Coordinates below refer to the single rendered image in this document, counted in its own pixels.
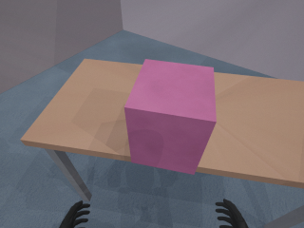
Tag table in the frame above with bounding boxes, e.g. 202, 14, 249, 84
20, 58, 304, 228

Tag right robot hand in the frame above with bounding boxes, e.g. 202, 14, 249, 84
215, 199, 249, 228

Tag left robot hand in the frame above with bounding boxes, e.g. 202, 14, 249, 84
59, 200, 90, 228

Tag carton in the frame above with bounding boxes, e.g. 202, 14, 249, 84
124, 59, 217, 175

